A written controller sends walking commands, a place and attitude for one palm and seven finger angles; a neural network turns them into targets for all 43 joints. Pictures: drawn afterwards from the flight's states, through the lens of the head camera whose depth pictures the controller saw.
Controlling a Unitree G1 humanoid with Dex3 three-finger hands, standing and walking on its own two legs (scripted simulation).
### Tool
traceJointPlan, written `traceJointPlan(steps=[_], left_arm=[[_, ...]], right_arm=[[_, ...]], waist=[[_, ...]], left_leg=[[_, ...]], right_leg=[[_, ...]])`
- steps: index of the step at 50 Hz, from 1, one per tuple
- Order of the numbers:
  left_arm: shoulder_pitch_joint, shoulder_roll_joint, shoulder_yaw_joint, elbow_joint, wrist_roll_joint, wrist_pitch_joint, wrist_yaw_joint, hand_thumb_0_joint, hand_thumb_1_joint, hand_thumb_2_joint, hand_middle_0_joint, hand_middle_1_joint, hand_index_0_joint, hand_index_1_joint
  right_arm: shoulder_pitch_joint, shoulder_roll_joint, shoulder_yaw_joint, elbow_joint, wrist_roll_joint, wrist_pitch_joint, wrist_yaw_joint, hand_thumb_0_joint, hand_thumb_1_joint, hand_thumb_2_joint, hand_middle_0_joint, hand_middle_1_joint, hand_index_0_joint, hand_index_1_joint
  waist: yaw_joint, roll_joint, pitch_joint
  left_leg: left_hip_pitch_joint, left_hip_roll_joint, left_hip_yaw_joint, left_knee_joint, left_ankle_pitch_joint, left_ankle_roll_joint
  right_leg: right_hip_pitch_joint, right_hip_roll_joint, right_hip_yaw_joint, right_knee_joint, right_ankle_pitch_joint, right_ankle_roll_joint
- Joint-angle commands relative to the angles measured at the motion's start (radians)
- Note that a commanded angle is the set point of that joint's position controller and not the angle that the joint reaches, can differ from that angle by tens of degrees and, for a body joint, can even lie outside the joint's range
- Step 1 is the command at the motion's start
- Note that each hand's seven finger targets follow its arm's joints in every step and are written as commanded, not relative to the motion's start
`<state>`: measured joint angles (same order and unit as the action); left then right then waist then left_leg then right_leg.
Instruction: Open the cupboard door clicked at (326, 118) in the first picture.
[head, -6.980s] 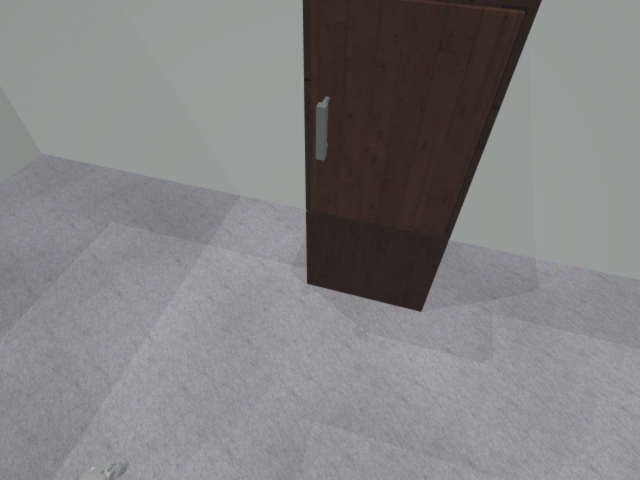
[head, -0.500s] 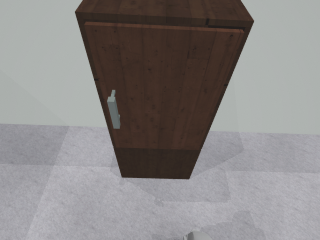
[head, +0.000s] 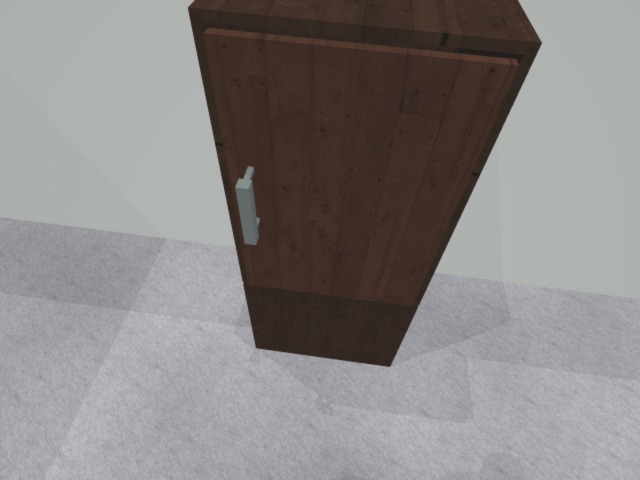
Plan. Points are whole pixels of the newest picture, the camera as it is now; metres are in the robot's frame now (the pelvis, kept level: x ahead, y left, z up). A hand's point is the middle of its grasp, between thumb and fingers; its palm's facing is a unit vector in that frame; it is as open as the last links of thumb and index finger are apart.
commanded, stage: come to a stop and stand still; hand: left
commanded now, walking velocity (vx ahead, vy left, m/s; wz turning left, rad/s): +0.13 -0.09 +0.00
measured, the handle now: (250, 206) +0.55 +0.17 -0.03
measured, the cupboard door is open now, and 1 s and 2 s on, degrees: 0 0 0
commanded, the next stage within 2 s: look again from close up in 1.22 s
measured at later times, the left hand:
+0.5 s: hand out of the picture -0.03 +0.15 -0.17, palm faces +0.00 -0.99 -0.17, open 7.3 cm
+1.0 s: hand out of the picture -0.04 +0.10 -0.17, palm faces +0.07 -0.99 -0.13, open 7.4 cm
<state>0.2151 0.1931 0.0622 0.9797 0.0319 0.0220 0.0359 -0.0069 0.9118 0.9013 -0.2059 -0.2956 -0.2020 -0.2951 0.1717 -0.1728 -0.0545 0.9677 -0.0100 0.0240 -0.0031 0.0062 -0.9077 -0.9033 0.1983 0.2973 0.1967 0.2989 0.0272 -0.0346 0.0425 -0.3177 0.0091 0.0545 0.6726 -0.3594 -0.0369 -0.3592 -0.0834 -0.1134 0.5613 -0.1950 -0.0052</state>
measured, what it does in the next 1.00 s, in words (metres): steps on the spot: left foot, then right foot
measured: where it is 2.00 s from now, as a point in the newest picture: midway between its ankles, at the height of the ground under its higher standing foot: outside the picture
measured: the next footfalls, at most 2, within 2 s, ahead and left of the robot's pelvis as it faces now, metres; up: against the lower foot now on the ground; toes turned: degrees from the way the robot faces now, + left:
left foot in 0.02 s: +0.04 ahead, +0.12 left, +0.00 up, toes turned +3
right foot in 0.44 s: -0.01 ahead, -0.10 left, +0.00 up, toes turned -4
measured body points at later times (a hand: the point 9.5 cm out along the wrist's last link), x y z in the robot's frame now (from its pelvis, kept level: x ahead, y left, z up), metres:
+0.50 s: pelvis -0.02 +0.00 +0.01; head -0.02 -0.01 +0.46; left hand -0.03 +0.21 -0.15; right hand -0.07 -0.21 -0.16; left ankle +0.00 +0.11 -0.73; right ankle -0.05 -0.10 -0.73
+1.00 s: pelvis -0.01 -0.04 +0.01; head +0.00 -0.04 +0.46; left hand -0.05 +0.15 -0.15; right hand -0.03 -0.24 -0.16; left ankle +0.00 +0.11 -0.73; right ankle -0.05 -0.10 -0.73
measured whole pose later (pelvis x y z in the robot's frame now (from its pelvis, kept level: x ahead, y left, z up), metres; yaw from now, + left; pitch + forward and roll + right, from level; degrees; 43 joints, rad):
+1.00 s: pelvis -0.01 -0.04 +0.01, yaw -1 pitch -1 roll +1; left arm 0.36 0.07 0.01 1.14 0.01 -0.02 0.04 0.00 0.91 0.90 -0.20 -0.30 -0.20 -0.29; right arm 0.31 -0.09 0.00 1.16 -0.01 0.00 -0.05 0.02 -0.92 -0.90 0.20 0.30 0.20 0.30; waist 0.01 0.00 0.02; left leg -0.19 0.06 0.05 0.43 -0.21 -0.05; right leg -0.09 0.05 -0.08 0.42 -0.30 -0.08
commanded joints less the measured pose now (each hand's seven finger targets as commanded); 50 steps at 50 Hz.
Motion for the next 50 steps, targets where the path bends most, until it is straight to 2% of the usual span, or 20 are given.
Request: traceJointPlan(steps=[1, 2, 3, 4, 6, 11, 16, 17, 19, 20, 21, 22, 23, 24, 25, 27, 30, 32, 44, 50], left_arm=[[0.039, 0.027, 0.002, -0.069, -0.016, 0.003, -0.004, 0.000, 0.900, 0.900, -0.200, -0.300, -0.200, -0.300], [0.014, 0.019, -0.004, -0.073, -0.013, 0.002, -0.004, 0.000, 0.900, 0.900, -0.200, -0.300, -0.200, -0.300], [0.012, 0.032, -0.004, -0.054, -0.008, -0.002, -0.010, 0.000, 0.900, 0.900, -0.200, -0.300, -0.200, -0.300], [0.036, 0.023, -0.003, -0.023, -0.001, 0.001, -0.015, 0.000, 0.900, 0.900, -0.200, -0.300, -0.200, -0.300], [0.100, 0.022, -0.006, 0.015, 0.004, -0.003, -0.028, 0.000, 0.900, 0.900, -0.200, -0.300, -0.200, -0.300], [0.124, 0.014, -0.014, 0.042, 0.003, -0.009, -0.027, 0.000, 0.900, 0.900, -0.200, -0.300, -0.200, -0.300], [0.106, -0.022, -0.031, 0.045, -0.005, -0.013, -0.024, 0.000, 0.900, 0.900, -0.200, -0.300, -0.200, -0.300], [0.126, -0.028, -0.032, 0.052, -0.008, -0.017, -0.023, 0.000, 0.900, 0.900, -0.200, -0.300, -0.200, -0.300], [0.188, -0.035, -0.032, 0.084, -0.010, -0.026, -0.019, 0.000, 0.900, 0.900, -0.200, -0.300, -0.200, -0.300], [0.205, -0.020, -0.031, 0.096, -0.008, -0.032, -0.014, 0.000, 0.900, 0.900, -0.200, -0.300, -0.200, -0.300], [0.214, 0.009, -0.030, 0.103, -0.010, -0.039, -0.006, 0.000, 0.900, 0.900, -0.200, -0.300, -0.200, -0.300], [0.217, 0.034, -0.033, 0.110, -0.014, -0.043, -0.005, 0.000, 0.900, 0.900, -0.200, -0.300, -0.200, -0.300], [0.205, 0.049, -0.036, 0.111, -0.017, -0.044, -0.006, 0.000, 0.900, 0.900, -0.200, -0.300, -0.200, -0.300], [0.182, 0.038, -0.036, 0.114, -0.021, -0.054, -0.006, 0.000, 0.900, 0.900, -0.200, -0.300, -0.200, -0.300], [0.160, 0.016, -0.041, 0.115, -0.025, -0.058, -0.005, 0.000, 0.900, 0.900, -0.200, -0.300, -0.200, -0.300], [0.152, -0.004, -0.048, 0.120, -0.026, -0.054, -0.002, 0.000, 0.900, 0.900, -0.200, -0.300, -0.200, -0.300], [0.176, -0.013, -0.049, 0.130, -0.030, -0.051, -0.002, 0.000, 0.900, 0.900, -0.200, -0.300, -0.200, -0.300], [0.189, -0.018, -0.048, 0.137, -0.029, -0.049, 0.000, 0.000, 0.900, 0.900, -0.200, -0.300, -0.200, -0.300], [0.218, -0.028, -0.044, 0.142, -0.024, -0.056, 0.007, 0.000, 0.900, 0.900, -0.200, -0.300, -0.200, -0.300], [0.235, -0.034, -0.044, 0.150, -0.023, -0.054, 0.009, 0.000, 0.900, 0.900, -0.200, -0.300, -0.200, -0.300]], right_arm=[[0.215, -0.137, -0.016, -0.004, -0.015, -0.021, -0.013, 0.000, -0.900, -0.900, 0.200, 0.300, 0.200, 0.300], [0.168, -0.166, -0.013, -0.032, -0.023, -0.016, -0.017, 0.000, -0.900, -0.900, 0.200, 0.300, 0.200, 0.300], [0.109, -0.135, 0.000, -0.038, -0.028, -0.022, -0.021, 0.000, -0.900, -0.900, 0.200, 0.300, 0.200, 0.300], [0.070, -0.108, 0.007, -0.033, -0.027, -0.028, -0.026, 0.000, -0.900, -0.900, 0.200, 0.300, 0.200, 0.300], [0.055, -0.097, 0.013, -0.035, -0.019, -0.036, -0.028, 0.000, -0.900, -0.900, 0.200, 0.300, 0.200, 0.300], [0.150, -0.088, 0.010, 0.008, -0.014, -0.049, -0.036, 0.000, -0.900, -0.900, 0.200, 0.300, 0.200, 0.300], [0.196, -0.111, 0.004, 0.043, -0.021, -0.044, -0.042, 0.000, -0.900, -0.900, 0.200, 0.300, 0.200, 0.300], [0.205, -0.113, 0.003, 0.051, -0.021, -0.042, -0.042, 0.000, -0.900, -0.900, 0.200, 0.300, 0.200, 0.300], [0.200, -0.105, 0.005, 0.066, -0.012, -0.038, -0.040, 0.000, -0.900, -0.900, 0.200, 0.300, 0.200, 0.300], [0.206, -0.079, 0.010, 0.076, -0.005, -0.039, -0.037, 0.000, -0.900, -0.900, 0.200, 0.300, 0.200, 0.300], [0.195, -0.042, 0.020, 0.078, 0.002, -0.042, -0.032, 0.000, -0.900, -0.900, 0.200, 0.300, 0.200, 0.300], [0.180, -0.011, 0.033, 0.075, 0.003, -0.043, -0.029, 0.000, -0.900, -0.900, 0.200, 0.300, 0.200, 0.300], [0.180, 0.008, 0.039, 0.077, -0.001, -0.045, -0.024, 0.000, -0.900, -0.900, 0.200, 0.300, 0.200, 0.300], [0.184, 0.010, 0.042, 0.097, -0.008, -0.039, -0.023, 0.000, -0.900, -0.900, 0.200, 0.300, 0.200, 0.300], [0.197, 0.006, 0.044, 0.117, -0.011, -0.036, -0.024, 0.000, -0.900, -0.900, 0.200, 0.300, 0.200, 0.300], [0.236, 0.019, 0.049, 0.150, -0.009, -0.033, -0.028, 0.000, -0.900, -0.900, 0.200, 0.300, 0.200, 0.300], [0.246, 0.017, 0.052, 0.173, -0.006, -0.037, -0.035, 0.000, -0.900, -0.900, 0.200, 0.300, 0.200, 0.300], [0.243, 0.024, 0.052, 0.176, -0.004, -0.036, -0.038, 0.000, -0.900, -0.900, 0.200, 0.300, 0.200, 0.300], [0.224, 0.029, 0.045, 0.172, -0.002, -0.037, -0.046, 0.000, -0.900, -0.900, 0.200, 0.300, 0.200, 0.300], [0.209, 0.027, 0.048, 0.172, -0.002, -0.034, -0.049, 0.000, -0.900, -0.900, 0.200, 0.300, 0.200, 0.300]], waist=[[-0.054, 0.298, -0.071], [-0.054, 0.337, 0.001], [-0.038, 0.246, 0.031], [-0.017, 0.229, 0.044], [0.001, 0.143, 0.046], [-0.032, 0.117, 0.054], [-0.060, 0.136, 0.012], [-0.055, 0.140, -0.017], [-0.023, 0.109, -0.041], [-0.015, 0.057, -0.050], [-0.012, -0.014, -0.041], [-0.014, -0.085, -0.008], [-0.025, -0.090, 0.007], [-0.033, -0.155, 0.017], [-0.039, -0.152, 0.049], [-0.049, -0.051, 0.087], [-0.033, 0.047, 0.083], [-0.028, 0.046, 0.100], [-0.029, 0.020, 0.031], [-0.026, 0.014, 0.063]], left_leg=[[0.205, 0.250, -0.300, -0.427, 0.004, 0.093], [0.049, 0.331, -0.387, -0.511, -0.043, 0.179], [-0.029, 0.319, -0.357, -0.536, -0.087, 0.212], [-0.052, 0.271, -0.314, -0.540, -0.122, 0.196], [-0.016, 0.240, -0.249, -0.517, -0.099, 0.183], [0.119, 0.244, -0.224, -0.519, 0.002, 0.191], [0.156, 0.271, -0.243, -0.457, 0.158, 0.213], [0.156, 0.265, -0.244, -0.436, 0.183, 0.208], [0.099, 0.221, -0.198, -0.375, 0.140, 0.166], [0.036, 0.175, -0.154, -0.333, 0.102, 0.126], [-0.040, 0.121, -0.098, -0.277, 0.101, 0.088], [-0.051, 0.059, -0.026, -0.230, 0.046, 0.057], [-0.017, 0.034, -0.010, -0.211, 0.053, 0.046], [0.024, 0.038, -0.006, -0.200, 0.095, 0.039], [0.056, 0.053, -0.012, -0.201, 0.133, 0.037], [0.097, 0.069, -0.029, -0.236, 0.198, 0.039], [0.103, 0.090, -0.051, -0.274, 0.244, 0.045], [0.089, 0.091, -0.048, -0.279, 0.236, 0.044], [0.138, 0.096, -0.031, -0.270, 0.258, 0.032], [0.141, 0.096, -0.030, -0.274, 0.261, 0.031]], right_leg=[[-0.155, 0.021, 0.059, 0.087, -0.303, 0.005], [-0.141, 0.044, 0.067, 0.205, -0.334, 0.013], [-0.086, 0.022, 0.114, 0.278, -0.272, 0.005], [-0.064, 0.028, 0.130, 0.331, -0.220, 0.004], [-0.094, 0.046, 0.121, 0.407, -0.164, 0.002], [-0.151, 0.036, 0.110, 0.378, -0.147, 0.019], [-0.022, 0.042, 0.084, 0.118, -0.259, 0.014], [0.025, 0.048, 0.081, 0.052, -0.253, 0.011], [0.164, 0.054, 0.067, -0.129, -0.093, 0.008], [0.251, 0.028, 0.108, -0.200, -0.033, 0.003], [0.313, -0.038, 0.194, -0.238, -0.024, -0.020], [0.272, -0.114, 0.252, -0.283, -0.030, -0.055], [0.209, -0.148, 0.270, -0.299, -0.032, -0.084], [0.157, -0.120, 0.261, -0.305, -0.012, -0.093], [0.116, -0.104, 0.237, -0.305, 0.014, -0.094], [0.081, -0.065, 0.191, -0.282, -0.002, -0.081], [0.115, -0.029, 0.165, -0.261, -0.006, -0.058], [0.125, -0.025, 0.168, -0.267, 0.005, -0.054], [0.183, -0.033, 0.170, -0.256, 0.179, -0.037], [0.171, -0.033, 0.165, -0.261, 0.197, -0.026]])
